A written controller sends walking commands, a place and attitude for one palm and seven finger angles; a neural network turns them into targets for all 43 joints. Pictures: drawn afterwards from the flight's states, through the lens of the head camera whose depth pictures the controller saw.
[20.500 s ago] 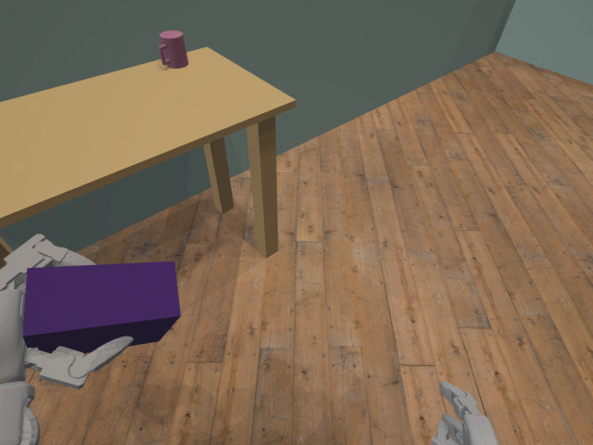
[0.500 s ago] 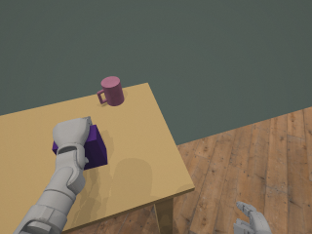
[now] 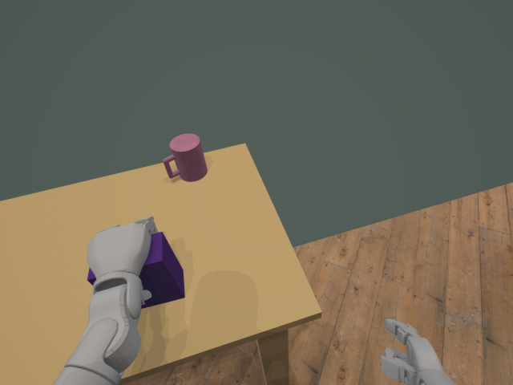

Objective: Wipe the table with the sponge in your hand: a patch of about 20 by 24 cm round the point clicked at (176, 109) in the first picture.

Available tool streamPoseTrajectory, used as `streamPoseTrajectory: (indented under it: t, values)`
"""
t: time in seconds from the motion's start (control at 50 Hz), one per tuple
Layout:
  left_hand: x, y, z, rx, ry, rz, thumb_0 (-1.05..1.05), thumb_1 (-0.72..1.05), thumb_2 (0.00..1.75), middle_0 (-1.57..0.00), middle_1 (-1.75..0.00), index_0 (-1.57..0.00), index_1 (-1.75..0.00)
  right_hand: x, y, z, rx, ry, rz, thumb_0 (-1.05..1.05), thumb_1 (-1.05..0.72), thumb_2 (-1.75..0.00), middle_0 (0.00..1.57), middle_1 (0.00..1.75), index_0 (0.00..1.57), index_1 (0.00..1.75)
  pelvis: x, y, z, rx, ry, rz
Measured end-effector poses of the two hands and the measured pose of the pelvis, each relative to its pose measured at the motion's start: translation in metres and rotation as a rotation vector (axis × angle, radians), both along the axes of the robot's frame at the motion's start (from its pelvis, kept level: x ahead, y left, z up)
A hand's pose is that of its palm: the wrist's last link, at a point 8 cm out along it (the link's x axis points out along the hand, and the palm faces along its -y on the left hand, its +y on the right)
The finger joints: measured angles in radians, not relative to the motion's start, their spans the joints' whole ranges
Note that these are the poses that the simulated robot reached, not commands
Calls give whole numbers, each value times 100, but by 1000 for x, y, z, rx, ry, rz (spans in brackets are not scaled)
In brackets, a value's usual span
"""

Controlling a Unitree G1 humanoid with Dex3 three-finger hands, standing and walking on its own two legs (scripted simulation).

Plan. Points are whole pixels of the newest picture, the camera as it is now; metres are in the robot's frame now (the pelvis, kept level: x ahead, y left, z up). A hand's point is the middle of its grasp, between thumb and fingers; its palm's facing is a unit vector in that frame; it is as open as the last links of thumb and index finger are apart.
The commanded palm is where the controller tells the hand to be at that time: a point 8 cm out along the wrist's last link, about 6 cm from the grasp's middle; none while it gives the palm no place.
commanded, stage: wipe back along the middle lane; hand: left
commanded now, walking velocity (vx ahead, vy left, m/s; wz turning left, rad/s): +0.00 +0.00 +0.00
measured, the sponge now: (145, 280) +0.28 +0.24 +0.00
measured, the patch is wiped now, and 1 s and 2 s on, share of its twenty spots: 0.65 0.90 0.90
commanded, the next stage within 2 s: slide across to the third lane in 0.26 s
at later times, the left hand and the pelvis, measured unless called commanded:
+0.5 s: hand (138, 282) +0.25 +0.22 +0.05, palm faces +0.01 -0.06 -1.00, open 10.0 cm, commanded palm +0.22 +0.19 +0.09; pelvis -0.01 -0.01 +0.00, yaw +0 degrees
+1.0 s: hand (172, 272) +0.27 +0.17 +0.05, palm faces +0.02 -0.06 -1.00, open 10.0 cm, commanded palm +0.24 +0.14 +0.10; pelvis -0.02 -0.02 +0.00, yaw +1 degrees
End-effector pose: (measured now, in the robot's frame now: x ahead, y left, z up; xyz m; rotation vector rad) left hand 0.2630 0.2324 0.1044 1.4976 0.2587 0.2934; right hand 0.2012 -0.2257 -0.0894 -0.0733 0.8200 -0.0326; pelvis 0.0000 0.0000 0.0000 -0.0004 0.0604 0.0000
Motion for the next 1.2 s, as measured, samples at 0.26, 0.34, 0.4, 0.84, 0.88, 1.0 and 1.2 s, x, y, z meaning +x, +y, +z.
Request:
streamPoseTrajectory:
  t: [0.26, 0.34, 0.4, 0.84, 0.88, 1.0, 1.2]
  values:
    - [-23, -9, 0, -14, -4, 2, 1, -48, 104, -71, -135, -73, -135, 17, 9, 11, 27, -73, 40, 1, -90, -90, 20, 30, 20, 29, -3, -5, -1, 2, -16, 1]
    - [-30, -13, 0, -16, -4, 0, 1, -48, 104, -71, -135, -73, -136, 18, 9, 11, 27, -76, 47, 1, -90, -90, 20, 30, 20, 29, -5, -6, -1, 3, -22, 1]
    - [-32, -14, -1, -16, 0, 1, 1, -48, 104, -71, -135, -73, -136, 17, 8, 10, 23, -73, 49, 1, -90, -90, 20, 30, 20, 29, -6, -7, -1, 4, -25, 2]
    - [-23, -43, 0, -11, 15, -56, -1, -48, 104, -72, -135, -74, -135, 11, 12, 5, 40, -81, 63, 1, -91, -90, 20, 30, 20, 29, -18, -12, -1, 6, -42, 14]
    - [-21, -47, 0, -9, 13, -63, -1, -48, 104, -72, -135, -74, -135, 11, 13, 5, 45, -85, 66, 1, -91, -90, 20, 30, 20, 29, -20, -13, -2, 7, -43, 15]
    - [-11, -64, 2, -5, 8, -90, -1, -49, 104, -72, -135, -74, -135, 10, 14, 6, 55, -90, 74, 1, -90, -90, 20, 30, 20, 29, -25, -15, -2, 8, -46, 18]
    - [1, -88, 1, -10, 7, -104, -1, -49, 104, -72, -135, -74, -135, 2, 6, 5, 66, -70, 65, 1, -90, -90, 20, 30, 20, 29, -28, -21, -3, 12, -49, 8]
